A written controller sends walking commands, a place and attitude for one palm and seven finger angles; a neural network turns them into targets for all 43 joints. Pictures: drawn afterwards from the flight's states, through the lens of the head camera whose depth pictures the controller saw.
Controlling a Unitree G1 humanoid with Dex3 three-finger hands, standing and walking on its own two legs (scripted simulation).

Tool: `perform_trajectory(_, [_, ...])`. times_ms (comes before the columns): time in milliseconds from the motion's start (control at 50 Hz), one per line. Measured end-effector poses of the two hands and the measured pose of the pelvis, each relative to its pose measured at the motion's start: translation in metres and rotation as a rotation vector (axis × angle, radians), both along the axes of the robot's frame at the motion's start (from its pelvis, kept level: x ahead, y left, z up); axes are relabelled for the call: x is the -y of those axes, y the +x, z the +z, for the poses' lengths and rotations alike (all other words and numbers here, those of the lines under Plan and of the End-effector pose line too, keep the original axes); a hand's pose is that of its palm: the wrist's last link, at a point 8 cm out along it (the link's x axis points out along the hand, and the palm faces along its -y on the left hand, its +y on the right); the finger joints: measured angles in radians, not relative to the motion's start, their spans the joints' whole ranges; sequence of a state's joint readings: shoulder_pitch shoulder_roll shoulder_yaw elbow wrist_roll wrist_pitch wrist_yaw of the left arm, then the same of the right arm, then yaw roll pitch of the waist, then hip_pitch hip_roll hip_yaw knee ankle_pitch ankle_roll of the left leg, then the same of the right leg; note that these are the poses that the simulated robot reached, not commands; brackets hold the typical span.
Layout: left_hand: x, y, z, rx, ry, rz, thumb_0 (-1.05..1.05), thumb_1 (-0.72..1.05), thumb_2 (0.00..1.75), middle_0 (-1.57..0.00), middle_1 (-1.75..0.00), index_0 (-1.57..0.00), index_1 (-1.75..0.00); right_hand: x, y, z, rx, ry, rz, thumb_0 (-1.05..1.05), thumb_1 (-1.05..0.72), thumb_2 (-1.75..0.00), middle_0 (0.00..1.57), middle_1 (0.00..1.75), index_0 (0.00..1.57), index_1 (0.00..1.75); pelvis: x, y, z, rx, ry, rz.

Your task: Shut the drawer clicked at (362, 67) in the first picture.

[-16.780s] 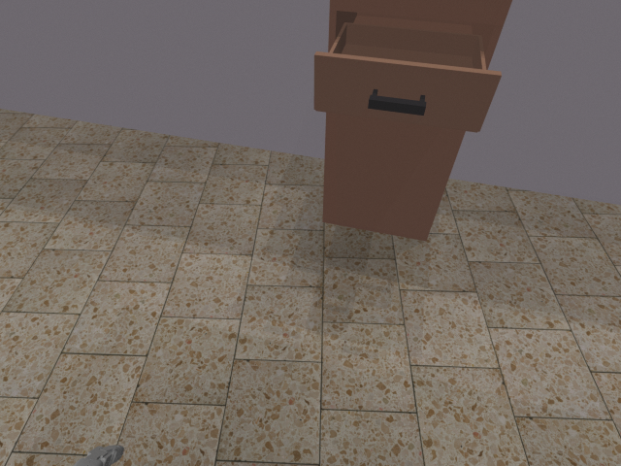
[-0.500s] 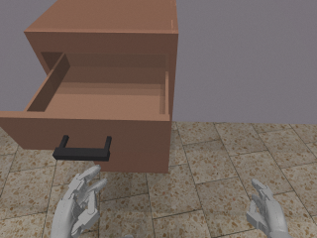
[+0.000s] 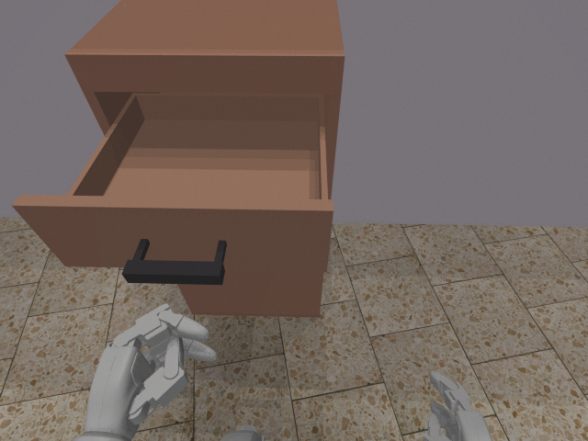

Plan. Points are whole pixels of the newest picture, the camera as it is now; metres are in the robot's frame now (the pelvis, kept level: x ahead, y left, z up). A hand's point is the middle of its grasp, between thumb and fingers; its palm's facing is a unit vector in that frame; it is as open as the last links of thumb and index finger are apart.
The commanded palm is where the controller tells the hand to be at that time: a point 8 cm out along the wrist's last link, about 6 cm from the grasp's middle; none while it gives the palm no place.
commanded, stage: raise the hand and make a fist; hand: left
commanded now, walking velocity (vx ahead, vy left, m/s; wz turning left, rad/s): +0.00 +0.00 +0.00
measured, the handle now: (178, 259) +0.34 +0.18 +0.08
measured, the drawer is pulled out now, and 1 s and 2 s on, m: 0.28 0.28 0.28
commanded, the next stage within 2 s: bring the fist close to the handle in 1.06 s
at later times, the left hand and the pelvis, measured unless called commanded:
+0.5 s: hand (159, 365) +0.17 +0.13 +0.15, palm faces +0.04 -1.00 -0.08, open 3.2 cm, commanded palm +0.12 +0.19 +0.16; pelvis +0.03 -0.01 +0.02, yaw +1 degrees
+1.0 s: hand (141, 359) +0.17 +0.14 +0.17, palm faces +0.03 -0.99 -0.12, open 3.3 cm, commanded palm +0.11 +0.20 +0.18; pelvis +0.03 -0.02 +0.03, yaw +1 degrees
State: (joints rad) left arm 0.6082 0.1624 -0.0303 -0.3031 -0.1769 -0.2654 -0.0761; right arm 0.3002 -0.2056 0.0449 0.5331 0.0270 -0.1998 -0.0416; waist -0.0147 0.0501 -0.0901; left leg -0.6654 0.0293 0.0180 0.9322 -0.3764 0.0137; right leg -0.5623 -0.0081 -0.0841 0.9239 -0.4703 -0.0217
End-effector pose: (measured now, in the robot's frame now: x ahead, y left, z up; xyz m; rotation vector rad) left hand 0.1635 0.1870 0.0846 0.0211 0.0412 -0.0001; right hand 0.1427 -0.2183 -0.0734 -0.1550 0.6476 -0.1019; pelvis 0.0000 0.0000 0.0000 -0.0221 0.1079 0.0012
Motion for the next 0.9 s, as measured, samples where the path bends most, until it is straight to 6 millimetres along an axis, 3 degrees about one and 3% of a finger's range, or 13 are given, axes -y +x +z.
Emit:
perform_trajectory(80, [0.001,-0.005,0.011,0.023,0.010,0.012,0.02,0.90,0.90,-0.95,-1.11,-0.95,-1.12,0.014,0.004,0.005,0.014,-0.037,-0.017,0.01,-0.90,-0.90,0.20,0.30,0.20,0.30,-0.003,0.004,0.001,0.005,0.001,-0.001])
perform_trajectory(180, [0.005,-0.008,0.025,0.053,0.015,0.010,0.02,0.90,0.90,-1.05,-1.22,-1.05,-1.22,0.019,0.023,0.016,0.074,-0.047,-0.018,0.01,-0.90,-0.90,0.20,0.30,0.20,0.30,-0.004,0.009,0.002,0.015,0.002,-0.001])
perform_trajectory(360, [0.002,-0.010,0.049,0.074,0.043,0.032,0.02,0.90,0.90,-1.23,-1.42,-1.23,-1.42,-0.002,0.067,0.037,0.183,0.011,0.041,0.01,-0.90,-0.90,0.20,0.30,0.20,0.30,0.001,0.021,0.010,0.041,0.007,0.007])
perform_trajectory(480, [-0.001,-0.013,0.065,0.085,0.062,0.034,0.02,0.90,0.90,-1.34,-1.53,-1.34,-1.53,-0.012,0.085,0.046,0.216,0.045,0.083,0.01,-0.90,-0.90,0.20,0.30,0.20,0.30,0.006,0.028,0.016,0.060,0.008,0.014])
perform_trajectory(720, [-0.011,-0.018,0.093,0.106,0.113,0.031,0.02,0.90,0.90,-1.40,-1.59,-1.40,-1.60,-0.003,0.094,0.057,0.274,0.053,0.088,0.01,-0.90,-0.90,0.20,0.30,0.20,0.30,0.016,0.035,0.026,0.102,0.012,0.024])
perform_trajectory(900, [-0.008,-0.012,0.087,0.063,0.087,0.017,0.02,0.90,0.90,-1.40,-1.60,-1.40,-1.60,0.012,0.091,0.066,0.314,0.033,0.068,0.01,-0.90,-0.90,0.20,0.30,0.20,0.30,0.022,0.035,0.030,0.116,0.016,0.020])
